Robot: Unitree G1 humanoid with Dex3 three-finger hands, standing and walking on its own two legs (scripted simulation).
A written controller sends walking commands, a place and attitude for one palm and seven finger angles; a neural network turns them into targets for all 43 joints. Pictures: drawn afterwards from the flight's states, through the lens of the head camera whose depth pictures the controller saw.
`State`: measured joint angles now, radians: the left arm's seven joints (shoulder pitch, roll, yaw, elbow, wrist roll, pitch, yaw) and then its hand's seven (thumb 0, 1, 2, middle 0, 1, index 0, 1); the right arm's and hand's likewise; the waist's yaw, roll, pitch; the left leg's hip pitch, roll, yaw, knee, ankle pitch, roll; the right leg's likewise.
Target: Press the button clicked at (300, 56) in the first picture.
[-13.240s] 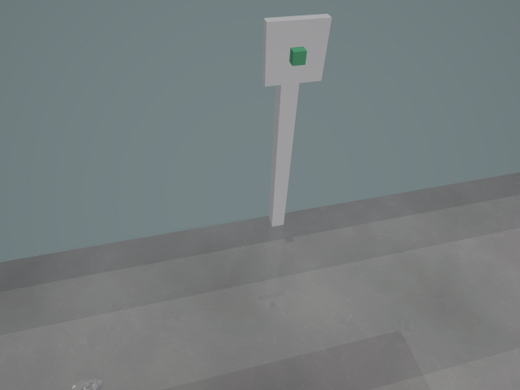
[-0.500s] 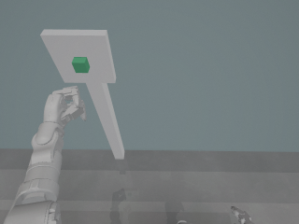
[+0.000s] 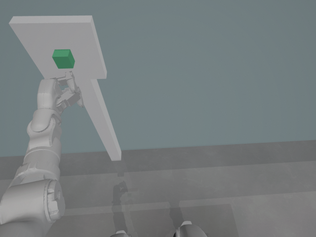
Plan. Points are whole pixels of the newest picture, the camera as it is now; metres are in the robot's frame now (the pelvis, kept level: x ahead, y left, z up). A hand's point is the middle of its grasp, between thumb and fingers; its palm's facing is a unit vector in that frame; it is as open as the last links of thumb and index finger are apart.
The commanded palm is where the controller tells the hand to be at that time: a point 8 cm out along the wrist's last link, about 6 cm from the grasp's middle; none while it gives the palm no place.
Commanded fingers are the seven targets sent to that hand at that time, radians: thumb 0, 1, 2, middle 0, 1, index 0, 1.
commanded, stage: aim a knuckle at the button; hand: left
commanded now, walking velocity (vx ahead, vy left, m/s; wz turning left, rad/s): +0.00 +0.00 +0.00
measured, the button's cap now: (64, 58) +0.55 +0.23 +0.12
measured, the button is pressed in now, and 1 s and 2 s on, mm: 0 0 11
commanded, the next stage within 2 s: press the button with the knuckle in 0.50 s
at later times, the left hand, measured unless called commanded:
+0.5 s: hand (77, 97) +0.44 +0.19 +0.09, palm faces +0.04 -1.00 -0.01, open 3.1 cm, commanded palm +0.42 +0.24 +0.09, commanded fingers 0.00 0.90 0.90 -1.30 -1.50 -1.30 -1.50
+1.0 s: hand (77, 88) +0.47 +0.19 +0.09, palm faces +0.04 -1.00 -0.01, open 3.1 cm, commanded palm +0.44 +0.24 +0.09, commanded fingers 0.00 0.90 0.90 -1.30 -1.50 -1.30 -1.50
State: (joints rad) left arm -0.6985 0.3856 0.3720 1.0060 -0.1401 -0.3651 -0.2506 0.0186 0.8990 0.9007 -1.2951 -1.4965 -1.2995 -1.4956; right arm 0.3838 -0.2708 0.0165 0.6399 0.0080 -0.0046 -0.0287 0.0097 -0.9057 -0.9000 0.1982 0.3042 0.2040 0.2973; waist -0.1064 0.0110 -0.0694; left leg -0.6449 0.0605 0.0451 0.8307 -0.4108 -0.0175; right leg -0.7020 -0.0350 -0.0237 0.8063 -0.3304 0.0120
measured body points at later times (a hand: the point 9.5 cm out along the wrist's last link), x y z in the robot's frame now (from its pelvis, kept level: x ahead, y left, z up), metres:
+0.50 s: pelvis +0.00 +0.00 +0.00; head +0.07 +0.00 +0.44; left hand +0.43 +0.24 +0.09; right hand +0.08 -0.26 -0.11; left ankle -0.01 +0.13 -0.70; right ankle +0.03 -0.13 -0.70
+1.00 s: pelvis +0.00 +0.00 +0.00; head +0.08 +0.00 +0.44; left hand +0.46 +0.24 +0.10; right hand +0.04 -0.27 -0.12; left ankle -0.01 +0.13 -0.70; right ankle +0.03 -0.13 -0.70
